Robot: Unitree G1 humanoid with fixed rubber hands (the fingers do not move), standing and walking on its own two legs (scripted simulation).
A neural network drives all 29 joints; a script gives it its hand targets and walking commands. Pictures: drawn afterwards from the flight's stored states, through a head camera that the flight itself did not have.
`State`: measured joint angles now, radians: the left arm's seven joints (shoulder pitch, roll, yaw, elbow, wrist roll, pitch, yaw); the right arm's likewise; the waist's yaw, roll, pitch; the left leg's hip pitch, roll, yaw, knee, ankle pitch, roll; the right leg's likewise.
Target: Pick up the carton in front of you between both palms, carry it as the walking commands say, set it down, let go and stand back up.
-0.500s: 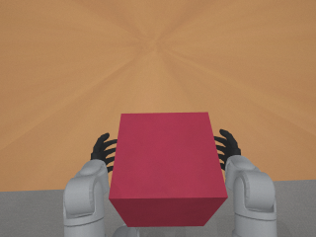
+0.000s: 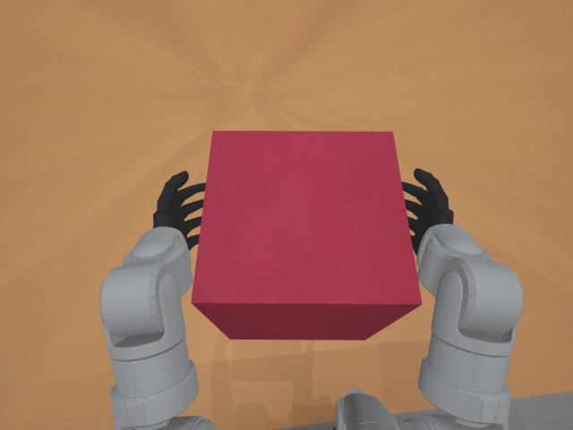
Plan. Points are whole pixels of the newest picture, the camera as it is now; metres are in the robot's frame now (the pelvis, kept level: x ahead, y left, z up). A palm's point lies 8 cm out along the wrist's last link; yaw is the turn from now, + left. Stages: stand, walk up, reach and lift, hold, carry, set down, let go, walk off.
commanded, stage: carry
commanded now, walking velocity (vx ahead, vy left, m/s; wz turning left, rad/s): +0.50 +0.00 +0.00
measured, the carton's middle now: (299, 250) +0.33 -0.01 +0.06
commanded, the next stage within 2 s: none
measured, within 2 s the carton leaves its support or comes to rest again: neither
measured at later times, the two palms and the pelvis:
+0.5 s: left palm (214, 71) +0.69 +0.13 +0.11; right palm (372, 63) +0.72 -0.17 +0.11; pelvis +0.30 -0.04 +0.00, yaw +2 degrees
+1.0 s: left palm out of the picture +0.87 +0.10 +0.16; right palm out of the picture +0.88 -0.20 +0.16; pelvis +0.49 -0.05 +0.01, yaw +1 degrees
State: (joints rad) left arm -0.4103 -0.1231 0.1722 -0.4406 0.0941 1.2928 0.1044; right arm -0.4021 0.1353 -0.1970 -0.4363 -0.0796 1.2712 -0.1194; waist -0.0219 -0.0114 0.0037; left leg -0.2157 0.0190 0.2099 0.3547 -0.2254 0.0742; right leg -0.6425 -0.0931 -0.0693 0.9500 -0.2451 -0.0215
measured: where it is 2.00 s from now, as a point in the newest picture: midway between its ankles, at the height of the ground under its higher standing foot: (292, 328)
